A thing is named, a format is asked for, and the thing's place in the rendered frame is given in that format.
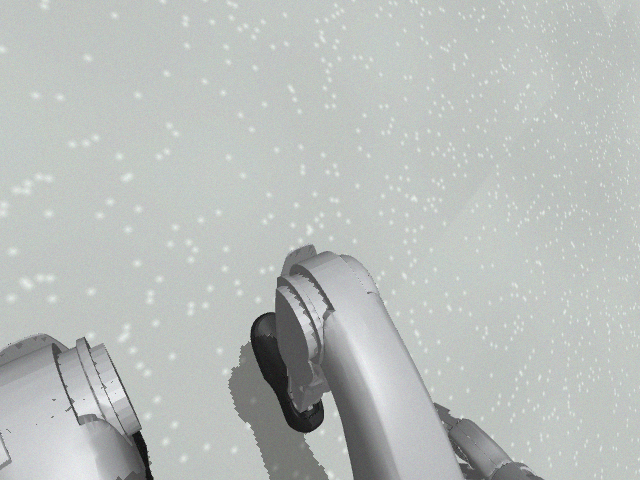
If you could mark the left robot foot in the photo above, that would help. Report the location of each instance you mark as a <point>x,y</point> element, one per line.
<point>142,448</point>

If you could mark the right robot arm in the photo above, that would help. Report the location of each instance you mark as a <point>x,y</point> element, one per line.
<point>515,471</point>

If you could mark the right robot hand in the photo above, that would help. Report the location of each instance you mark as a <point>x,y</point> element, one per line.
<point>472,445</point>

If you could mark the right robot foot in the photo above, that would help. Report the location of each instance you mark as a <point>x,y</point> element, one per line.
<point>274,371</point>

